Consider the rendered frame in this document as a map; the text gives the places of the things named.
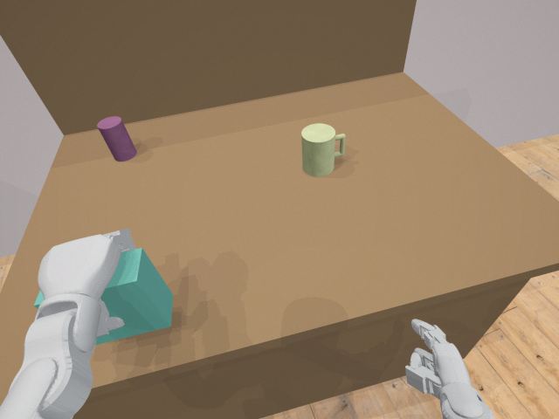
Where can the right robot forearm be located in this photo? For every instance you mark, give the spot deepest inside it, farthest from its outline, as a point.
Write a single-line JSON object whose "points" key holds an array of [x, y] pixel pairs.
{"points": [[461, 401]]}

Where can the right robot hand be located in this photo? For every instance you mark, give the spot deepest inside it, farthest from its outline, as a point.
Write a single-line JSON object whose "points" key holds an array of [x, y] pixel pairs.
{"points": [[444, 366]]}

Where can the left robot forearm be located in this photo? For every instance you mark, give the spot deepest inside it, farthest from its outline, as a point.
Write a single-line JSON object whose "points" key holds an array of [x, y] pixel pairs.
{"points": [[56, 377]]}

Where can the left robot hand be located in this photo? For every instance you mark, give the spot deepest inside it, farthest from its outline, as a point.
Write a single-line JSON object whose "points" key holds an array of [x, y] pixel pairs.
{"points": [[85, 266]]}

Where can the sponge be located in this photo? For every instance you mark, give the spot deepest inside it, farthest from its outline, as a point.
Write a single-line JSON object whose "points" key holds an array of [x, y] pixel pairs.
{"points": [[137, 294]]}

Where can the table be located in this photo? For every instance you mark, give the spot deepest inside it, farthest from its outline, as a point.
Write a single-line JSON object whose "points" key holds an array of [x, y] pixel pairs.
{"points": [[288, 288]]}

